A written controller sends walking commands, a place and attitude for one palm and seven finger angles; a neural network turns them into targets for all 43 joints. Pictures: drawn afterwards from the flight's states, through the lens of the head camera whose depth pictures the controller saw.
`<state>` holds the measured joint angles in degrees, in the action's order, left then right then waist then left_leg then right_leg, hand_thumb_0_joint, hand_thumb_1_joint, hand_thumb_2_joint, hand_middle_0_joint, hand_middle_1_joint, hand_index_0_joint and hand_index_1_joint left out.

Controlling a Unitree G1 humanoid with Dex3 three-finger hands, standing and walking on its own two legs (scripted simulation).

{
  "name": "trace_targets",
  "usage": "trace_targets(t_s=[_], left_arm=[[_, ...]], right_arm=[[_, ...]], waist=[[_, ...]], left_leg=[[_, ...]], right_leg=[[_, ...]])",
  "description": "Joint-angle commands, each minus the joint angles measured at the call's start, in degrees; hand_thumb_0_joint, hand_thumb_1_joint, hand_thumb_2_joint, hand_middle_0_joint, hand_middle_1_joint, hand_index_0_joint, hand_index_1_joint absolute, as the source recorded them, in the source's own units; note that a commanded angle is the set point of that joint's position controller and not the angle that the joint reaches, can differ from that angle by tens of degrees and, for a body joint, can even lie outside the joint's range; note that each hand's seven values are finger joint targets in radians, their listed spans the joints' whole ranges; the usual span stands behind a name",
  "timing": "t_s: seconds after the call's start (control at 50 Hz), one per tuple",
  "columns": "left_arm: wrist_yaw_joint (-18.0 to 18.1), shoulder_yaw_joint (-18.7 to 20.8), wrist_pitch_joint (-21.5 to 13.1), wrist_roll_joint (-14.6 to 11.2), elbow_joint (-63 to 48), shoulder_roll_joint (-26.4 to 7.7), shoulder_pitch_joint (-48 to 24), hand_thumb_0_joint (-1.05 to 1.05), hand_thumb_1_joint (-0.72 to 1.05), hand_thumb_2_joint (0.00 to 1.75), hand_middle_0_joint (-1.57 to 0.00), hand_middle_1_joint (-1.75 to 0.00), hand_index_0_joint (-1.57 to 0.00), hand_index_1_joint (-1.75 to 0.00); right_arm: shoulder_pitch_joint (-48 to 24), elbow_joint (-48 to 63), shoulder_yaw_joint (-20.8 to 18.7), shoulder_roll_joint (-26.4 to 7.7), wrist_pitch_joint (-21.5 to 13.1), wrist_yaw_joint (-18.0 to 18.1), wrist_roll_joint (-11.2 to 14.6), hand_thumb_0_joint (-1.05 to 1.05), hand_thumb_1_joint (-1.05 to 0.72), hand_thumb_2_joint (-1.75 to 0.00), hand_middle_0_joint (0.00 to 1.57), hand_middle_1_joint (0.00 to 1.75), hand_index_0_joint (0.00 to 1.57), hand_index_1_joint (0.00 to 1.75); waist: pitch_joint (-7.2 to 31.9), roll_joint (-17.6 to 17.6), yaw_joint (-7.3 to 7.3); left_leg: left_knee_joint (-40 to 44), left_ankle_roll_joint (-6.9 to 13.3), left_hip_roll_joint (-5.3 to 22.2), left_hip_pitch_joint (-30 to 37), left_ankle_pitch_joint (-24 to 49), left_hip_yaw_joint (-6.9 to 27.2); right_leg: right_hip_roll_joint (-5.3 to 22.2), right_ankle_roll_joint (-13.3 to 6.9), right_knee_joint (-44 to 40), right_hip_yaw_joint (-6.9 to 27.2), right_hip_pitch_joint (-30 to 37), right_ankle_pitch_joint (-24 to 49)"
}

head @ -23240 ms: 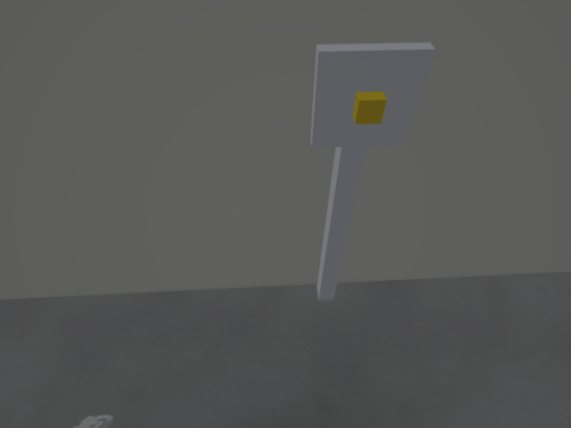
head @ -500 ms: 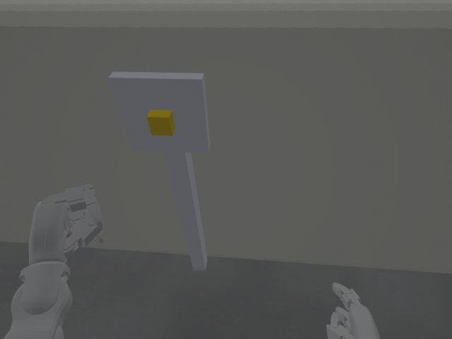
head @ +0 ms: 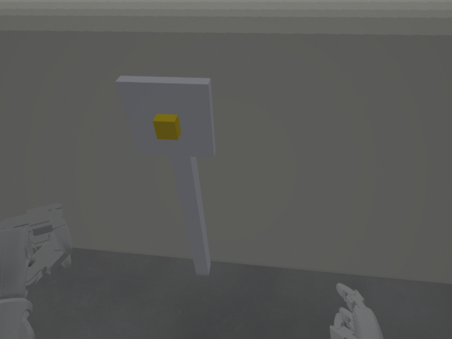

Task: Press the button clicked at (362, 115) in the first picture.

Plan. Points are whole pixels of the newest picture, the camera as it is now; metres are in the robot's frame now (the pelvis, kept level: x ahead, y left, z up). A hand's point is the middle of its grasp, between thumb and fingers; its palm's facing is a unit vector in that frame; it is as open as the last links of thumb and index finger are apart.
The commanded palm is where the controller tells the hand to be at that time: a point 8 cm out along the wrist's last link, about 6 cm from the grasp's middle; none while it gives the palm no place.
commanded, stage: draw the hand back to the body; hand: left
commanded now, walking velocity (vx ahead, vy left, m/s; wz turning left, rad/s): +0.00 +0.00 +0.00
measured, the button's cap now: (167, 126) +0.54 +0.23 +0.10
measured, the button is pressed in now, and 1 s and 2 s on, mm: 0 0 0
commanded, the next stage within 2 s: step back with the hand held close in 0.08 s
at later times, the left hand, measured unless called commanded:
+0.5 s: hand (69, 250) +0.17 +0.24 +0.15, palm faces +0.29 -0.82 -0.50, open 3.1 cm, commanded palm +0.11 +0.29 +0.17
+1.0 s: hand out of the picture +0.07 +0.26 +0.16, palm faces +0.42 -0.81 -0.42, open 3.1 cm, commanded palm +0.01 +0.31 +0.17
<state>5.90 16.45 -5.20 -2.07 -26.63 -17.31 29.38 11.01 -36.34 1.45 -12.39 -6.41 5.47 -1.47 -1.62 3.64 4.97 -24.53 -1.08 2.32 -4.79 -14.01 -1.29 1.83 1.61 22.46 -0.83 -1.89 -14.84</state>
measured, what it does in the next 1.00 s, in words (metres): shifts its weight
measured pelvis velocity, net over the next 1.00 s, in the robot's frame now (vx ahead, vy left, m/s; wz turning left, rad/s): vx -0.12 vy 0.03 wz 0.00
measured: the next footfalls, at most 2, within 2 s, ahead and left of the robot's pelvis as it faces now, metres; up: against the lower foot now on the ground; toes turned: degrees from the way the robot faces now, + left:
right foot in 1.22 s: -0.14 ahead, -0.10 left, +0.00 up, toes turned +1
left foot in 1.42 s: -0.23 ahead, +0.16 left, +0.00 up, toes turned +3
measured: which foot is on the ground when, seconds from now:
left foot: down 0.00-1.00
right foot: down 0.00-1.00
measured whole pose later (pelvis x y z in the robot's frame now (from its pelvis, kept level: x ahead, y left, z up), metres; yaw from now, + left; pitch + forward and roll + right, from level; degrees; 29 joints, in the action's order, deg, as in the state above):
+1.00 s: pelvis -0.12 +0.03 -0.02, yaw +0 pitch -2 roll -1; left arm 9.9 20.9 -15.6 -0.3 -33.9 -20.3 32.7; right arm 12.5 -33.5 0.3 -12.5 -5.1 5.1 -0.9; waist -2.6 0.4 0.8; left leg -38.5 1.1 0.8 -26.8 -16.2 -1.2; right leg 2.0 2.9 33.4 1.9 -22.9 -9.7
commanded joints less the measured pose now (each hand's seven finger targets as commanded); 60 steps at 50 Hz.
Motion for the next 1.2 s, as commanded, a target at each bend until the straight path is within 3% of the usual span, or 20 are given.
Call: trace_targets(t_s=[0.0,0.16,0.18,0.2,0.24,0.28,0.38,0.48,0.58,0.7,0.78,0.86,0.92,0.96,0.98,1.02,1.06,1.14,1.16,1.18], left_arm=[[1.1,5.5,-3.6,-0.3,-12.8,-9.2,-5.7,0.0,0.9,0.9,-1.3,-1.5,-1.3,-1.5],[0.8,6.0,-3.6,-0.7,-12.0,-9.2,-4.0,0.0,0.9,0.9,-1.3,-1.5,-1.3,-1.5],[0.9,6.0,-3.6,-0.5,-12.3,-9.7,-7.7,0.0,0.9,0.9,-1.3,-1.5,-1.3,-1.5],[1.2,12.4,-5.8,-0.7,-15.2,-15.6,-11.3,0.0,0.9,0.9,-1.3,-1.5,-1.3,-1.5],[0.6,9.3,-6.4,-0.4,-11.3,-11.8,-3.7,0.0,0.9,0.9,-1.3,-1.5,-1.3,-1.5],[0.5,8.2,-6.9,-0.2,-11.7,-10.6,0.2,0.0,0.9,0.9,-1.3,-1.5,-1.3,-1.5],[1.0,10.3,-7.2,-0.5,-15.0,-12.5,5.2,0.0,0.9,0.9,-1.3,-1.5,-1.3,-1.5],[1.9,11.8,-7.9,-0.7,-16.4,-13.7,7.1,0.0,0.9,0.9,-1.3,-1.5,-1.3,-1.5],[2.6,11.7,-8.9,-0.5,-17.2,-13.4,7.7,0.0,0.9,0.9,-1.3,-1.5,-1.3,-1.5],[3.4,11.7,-11.2,0.7,-17.6,-12.6,6.0,0.0,0.9,0.9,-1.3,-1.5,-1.3,-1.5],[3.8,12.2,-12.7,1.5,-17.4,-12.4,4.3,0.0,0.9,0.9,-1.3,-1.5,-1.3,-1.5],[4.5,11.5,-13.5,1.2,-18.1,-12.9,2.2,0.0,0.9,0.9,-1.3,-1.5,-1.3,-1.5],[5.3,10.5,-13.4,1.1,-18.4,-13.0,-0.1,0.0,0.9,0.9,-1.3,-1.5,-1.3,-1.5],[5.7,11.0,-13.6,1.1,-18.5,-13.4,-0.4,0.0,0.9,0.9,-1.3,-1.5,-1.3,-1.5],[5.7,11.1,-13.7,1.0,-18.7,-12.9,0.0,0.0,0.9,0.9,-1.3,-1.5,-1.3,-1.5],[5.5,13.0,-14.2,1.6,-21.1,-13.3,-0.7,0.0,0.9,0.9,-1.3,-1.5,-1.3,-1.5],[5.2,14.7,-15.0,1.3,-20.0,-14.9,1.1,0.0,0.9,0.9,-1.3,-1.5,-1.3,-1.5],[4.4,12.5,-15.0,-0.2,-18.7,-13.1,5.5,0.0,0.9,0.9,-1.3,-1.5,-1.3,-1.5],[3.9,12.3,-14.9,-0.8,-18.6,-13.6,6.4,0.0,0.9,0.9,-1.3,-1.5,-1.3,-1.5],[3.4,12.1,-14.8,-0.8,-18.9,-14.4,5.7,0.0,0.9,0.9,-1.3,-1.5,-1.3,-1.5]], right_arm=[[-7.9,9.7,-2.0,-5.4,-3.4,0.7,0.2,0.0,-0.9,-0.9,0.2,0.3,0.2,0.3],[-7.9,9.8,-1.9,-5.1,-3.4,0.7,0.3,0.0,-0.9,-0.9,0.2,0.3,0.2,0.3],[-7.9,9.4,-1.9,-5.4,-3.3,0.7,0.2,0.0,-0.9,-0.9,0.2,0.3,0.2,0.3],[-7.4,11.7,-2.0,-7.0,-1.6,0.1,0.6,0.0,-0.9,-0.9,0.2,0.3,0.2,0.3],[-7.7,11.4,-2.4,-6.5,0.2,-0.1,0.5,0.0,-0.9,-0.9,0.2,0.3,0.2,0.3],[-7.1,11.9,-2.8,-6.7,1.4,-0.4,0.5,0.0,-0.9,-0.9,0.2,0.3,0.2,0.3],[-6.8,14.3,-3.8,-6.7,3.4,-0.3,1.2,0.0,-0.9,-0.9,0.2,0.3,0.2,0.3],[-6.6,15.4,-4.3,-6.4,4.2,-0.2,1.6,0.0,-0.9,-0.9,0.2,0.3,0.2,0.3],[-6.0,15.6,-4.5,-6.7,3.5,-0.1,1.8,0.0,-0.9,-0.9,0.2,0.3,0.2,0.3],[-5.5,15.7,-4.4,-7.4,1.2,0.0,1.9,0.0,-0.9,-0.9,0.2,0.3,0.2,0.3],[-4.2,15.2,-4.6,-7.5,-0.6,0.2,1.6,0.0,-0.9,-0.9,0.2,0.3,0.2,0.3],[-3.0,13.2,-4.4,-6.7,-1.7,0.3,1.3,0.0,-0.9,-0.9,0.2,0.3,0.2,0.3],[-2.4,11.4,-4.1,-6.3,-1.6,0.2,0.8,0.0,-0.9,-0.9,0.2,0.3,0.2,0.3],[-2.6,11.5,-3.9,-6.8,-1.7,0.7,0.7,0.0,-0.9,-0.9,0.2,0.3,0.2,0.3],[-3.2,12.1,-3.8,-7.2,-2.0,0.9,0.8,0.0,-0.9,-0.9,0.2,0.3,0.2,0.3],[-5.0,12.7,-4.3,-7.7,-2.9,0.9,0.8,0.0,-0.9,-0.9,0.2,0.3,0.2,0.3],[-4.6,12.0,-5.0,-6.3,-3.5,0.3,0.6,0.0,-0.9,-0.9,0.2,0.3,0.2,0.3],[-5.6,11.4,-4.9,-5.9,-4.4,-1.6,1.0,0.0,-0.9,-0.9,0.2,0.3,0.2,0.3],[-5.6,10.7,-4.4,-5.3,-4.3,-2.0,0.8,0.0,-0.9,-0.9,0.2,0.3,0.2,0.3],[-5.0,10.1,-4.6,-5.0,-3.8,-2.2,1.0,0.0,-0.9,-0.9,0.2,0.3,0.2,0.3]], waist=[[3.1,-0.6,-0.79],[1.9,-0.7,-0.71],[1.8,0.3,-1.13],[-2.0,-1.6,-3.71],[-0.1,-4.6,-3.79],[4.0,-2.9,-4.12],[11.3,-2.4,-4.02],[11.2,-2.0,-4.14],[9.8,-0.9,-4.32],[4.8,2.3,-4.83],[4.1,1.3,-4.89],[3.9,-5.8,-5.56],[4.7,-9.0,-6.1],[3.4,-3.7,-6.22],[3.1,1.1,-6.03],[6.3,13.2,-5.2],[7.8,9.0,-5.03],[4.9,13.2,-4.61],[4.8,9.2,-4.38],[4.8,1.0,-4.75]], left_leg=[[3.5,2.1,-1.2,1.8,10.5,-1.4],[3.4,2.1,-1.0,1.5,10.8,-1.7],[3.6,1.9,-1.1,1.3,10.6,-1.7],[1.3,2.8,-0.3,-3.2,7.5,-1.6],[-0.1,2.8,-0.7,-3.3,7.9,-1.2],[0.1,2.8,0.1,-2.9,12.4,-1.2],[-0.3,2.6,1.7,-1.7,23.7,-0.9],[-0.3,2.5,2.1,-5.7,21.6,-0.7],[1.2,2.9,2.6,-11.0,12.6,0.4],[6.3,4.9,4.3,-25.3,-13.8,3.7],[5.3,5.4,4.8,-30.2,-21.4,5.1],[-7.5,2.9,0.1,-18.0,-15.6,2.0],[-13.8,1.7,-1.2,-8.9,-10.8,1.5],[-6.0,2.7,1.8,-12.3,-15.5,6.3],[1.1,4.0,5.1,-19.0,-21.5,10.9],[18.0,8.7,15.1,-35.2,-33.3,22.5],[14.6,10.1,15.7,-32.0,-22.8,19.8],[11.9,5.5,10.8,-28.6,-19.5,9.8],[8.2,3.6,8.5,-25.6,-16.1,8.1],[-2.3,1.0,4.2,-19.4,-12.0,3.6]], right_leg=[[-2.1,-1.9,-4.0,-1.6,-4.3,10.1],[-2.1,-1.9,-4.7,-1.1,-4.3,11.0],[-2.1,-1.9,-4.7,-1.2,-4.3,10.8],[0.4,-1.8,-7.5,3.5,-11.3,13.4],[1.6,-1.9,-7.3,3.2,-11.8,15.3],[1.7,-1.6,-4.5,1.9,-10.0,18.1],[0.9,-0.6,0.8,0.2,-7.5,24.8],[0.9,-0.4,2.5,0.7,-7.6,24.1],[0.5,-0.3,3.4,1.3,-8.4,16.5],[-0.9,-0.2,6.3,2.1,-6.4,3.0],[-1.1,-0.5,7.1,3.4,-7.0,-4.5],[3.9,-3.4,-2.7,9.9,-23.2,-13.3],[7.1,-4.8,-4.8,10.0,-33.0,-15.5],[3.5,-3.0,0.0,6.4,-31.6,-17.2],[0.5,-1.7,5.8,4.2,-26.6,-16.6],[-6.7,0.3,30.4,-0.2,-8.3,-8.6],[-6.2,-0.6,36.7,2.3,-10.8,-11.6],[-5.7,-2.6,16.6,-2.8,-9.0,-14.0],[-4.3,-3.4,5.8,-1.7,-9.9,-13.7],[1.3,-5.6,-4.7,5.8,-16.7,-12.8]])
